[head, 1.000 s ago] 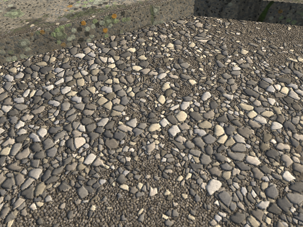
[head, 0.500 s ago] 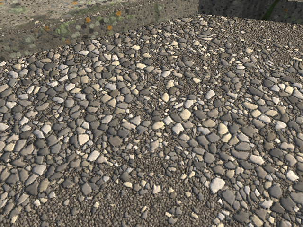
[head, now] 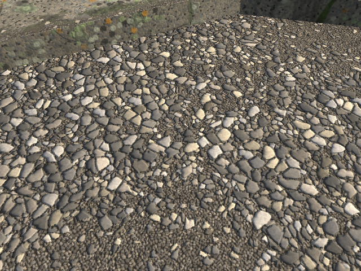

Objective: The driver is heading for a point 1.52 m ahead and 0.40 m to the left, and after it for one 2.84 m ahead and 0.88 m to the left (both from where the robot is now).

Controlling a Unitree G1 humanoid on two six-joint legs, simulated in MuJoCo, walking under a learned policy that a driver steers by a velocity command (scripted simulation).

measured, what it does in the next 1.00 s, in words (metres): walks ahead: right foot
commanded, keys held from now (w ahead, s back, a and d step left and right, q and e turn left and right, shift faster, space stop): no key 0.22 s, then w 0.78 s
